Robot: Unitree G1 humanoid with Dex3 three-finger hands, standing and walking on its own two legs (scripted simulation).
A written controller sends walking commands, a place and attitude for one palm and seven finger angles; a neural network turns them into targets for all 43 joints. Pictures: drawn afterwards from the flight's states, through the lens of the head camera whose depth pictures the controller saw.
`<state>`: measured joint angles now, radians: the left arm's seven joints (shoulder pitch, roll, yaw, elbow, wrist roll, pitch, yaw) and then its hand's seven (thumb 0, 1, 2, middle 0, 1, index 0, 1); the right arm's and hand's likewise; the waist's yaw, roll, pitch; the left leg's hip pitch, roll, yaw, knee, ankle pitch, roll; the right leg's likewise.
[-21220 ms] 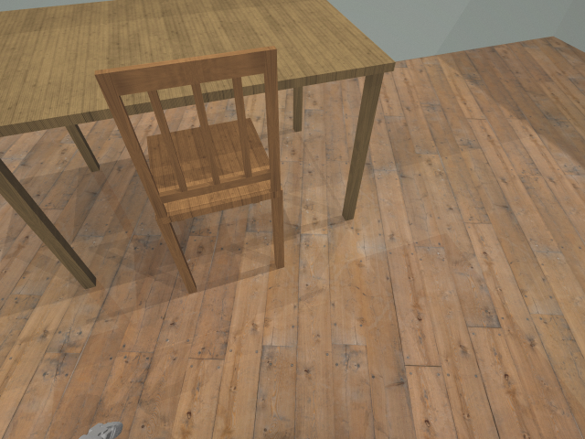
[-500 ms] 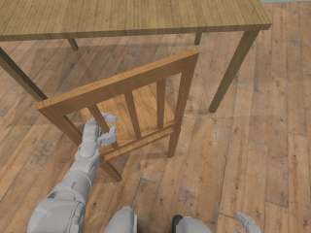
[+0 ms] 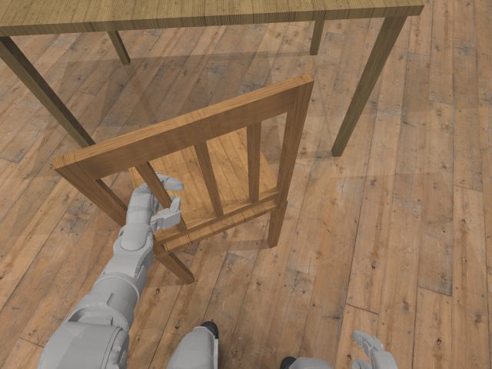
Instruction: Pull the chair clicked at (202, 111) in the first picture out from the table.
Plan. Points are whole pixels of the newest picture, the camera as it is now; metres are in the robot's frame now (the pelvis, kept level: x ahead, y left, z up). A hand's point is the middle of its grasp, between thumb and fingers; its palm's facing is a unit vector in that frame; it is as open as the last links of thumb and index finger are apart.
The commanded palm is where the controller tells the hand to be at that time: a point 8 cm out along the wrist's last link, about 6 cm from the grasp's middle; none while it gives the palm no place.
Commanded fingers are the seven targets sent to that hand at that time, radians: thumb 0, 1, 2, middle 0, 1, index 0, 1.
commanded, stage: step backward, pulling the chair out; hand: left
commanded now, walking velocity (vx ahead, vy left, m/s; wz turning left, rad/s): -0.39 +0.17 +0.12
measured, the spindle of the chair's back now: (211, 184) +0.43 +0.09 -0.08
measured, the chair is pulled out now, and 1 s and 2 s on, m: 0.35 0.61 0.62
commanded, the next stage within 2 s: stop walking, hand still on the chair in 0.50 s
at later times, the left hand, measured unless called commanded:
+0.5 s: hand (169, 282) +0.24 +0.14 -0.06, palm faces +0.03 -0.98 -0.19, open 5.3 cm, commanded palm +0.23 +0.19 -0.06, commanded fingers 0.00 0.90 0.90 -0.50 -1.45 -0.50 -1.45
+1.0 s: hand out of the picture +0.11 +0.13 -0.05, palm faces +0.06 -0.98 -0.19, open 5.1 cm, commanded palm +0.09 +0.18 -0.04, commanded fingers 0.00 0.90 0.90 -0.50 -1.45 -0.50 -1.45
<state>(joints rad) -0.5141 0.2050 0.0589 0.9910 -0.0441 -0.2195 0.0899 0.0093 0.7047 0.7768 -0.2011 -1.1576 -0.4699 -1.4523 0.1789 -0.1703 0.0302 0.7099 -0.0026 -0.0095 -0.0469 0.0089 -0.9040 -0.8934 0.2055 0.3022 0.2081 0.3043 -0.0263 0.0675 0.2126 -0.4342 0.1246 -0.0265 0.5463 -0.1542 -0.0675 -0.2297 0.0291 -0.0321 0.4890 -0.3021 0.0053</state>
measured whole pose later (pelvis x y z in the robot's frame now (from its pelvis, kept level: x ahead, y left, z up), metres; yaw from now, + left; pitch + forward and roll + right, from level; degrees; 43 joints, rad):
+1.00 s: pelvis -0.19 -0.01 +0.00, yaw +3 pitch -3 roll +0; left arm -0.28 0.13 -0.02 0.90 -0.04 -0.14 0.11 0.01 0.72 0.77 -0.15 -1.16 -0.48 -1.45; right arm 0.28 -0.25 0.01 0.71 0.03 0.01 -0.11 0.01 -0.91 -0.89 0.20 0.30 0.20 0.30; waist -0.05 0.02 0.08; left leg -0.21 0.04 0.00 0.53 -0.28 -0.02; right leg -0.28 -0.04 -0.05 0.53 -0.22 0.01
